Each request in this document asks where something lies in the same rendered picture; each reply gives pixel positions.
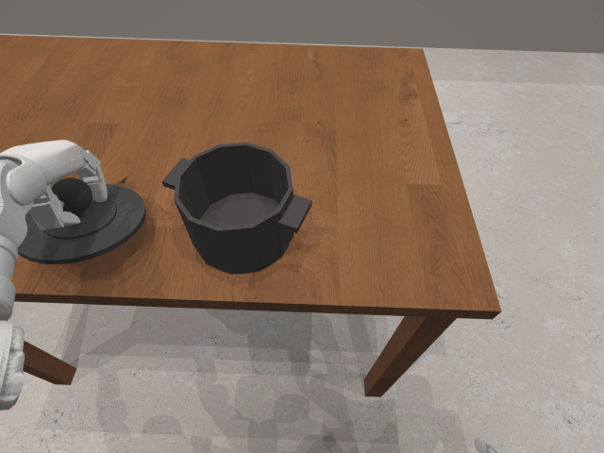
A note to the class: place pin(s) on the lid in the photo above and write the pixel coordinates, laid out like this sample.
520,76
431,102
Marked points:
103,227

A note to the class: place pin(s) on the pot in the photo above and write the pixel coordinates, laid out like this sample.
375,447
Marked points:
238,205

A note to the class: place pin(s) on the table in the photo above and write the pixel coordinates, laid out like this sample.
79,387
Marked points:
390,230

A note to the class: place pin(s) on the knob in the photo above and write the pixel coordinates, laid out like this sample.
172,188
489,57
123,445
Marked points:
74,193

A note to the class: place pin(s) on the robot left forearm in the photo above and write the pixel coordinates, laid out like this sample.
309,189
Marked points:
21,182

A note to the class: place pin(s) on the robot left hand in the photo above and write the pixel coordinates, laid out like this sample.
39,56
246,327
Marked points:
58,159

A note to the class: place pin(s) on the robot left upper arm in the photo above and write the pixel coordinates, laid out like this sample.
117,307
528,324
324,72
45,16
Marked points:
12,360

